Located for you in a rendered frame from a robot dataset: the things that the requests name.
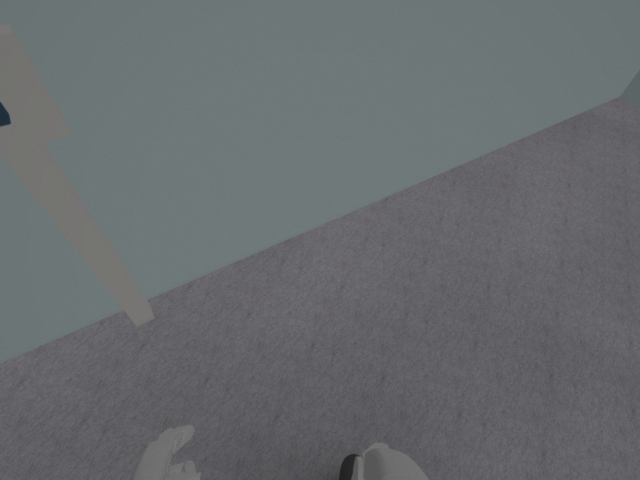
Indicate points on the right robot thigh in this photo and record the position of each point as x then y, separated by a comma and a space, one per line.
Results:
386, 464

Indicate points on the left robot hand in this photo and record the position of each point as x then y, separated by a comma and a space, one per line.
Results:
155, 462

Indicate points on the panel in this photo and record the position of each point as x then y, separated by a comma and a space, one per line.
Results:
35, 119

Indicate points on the right robot foot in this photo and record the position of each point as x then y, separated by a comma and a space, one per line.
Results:
346, 470

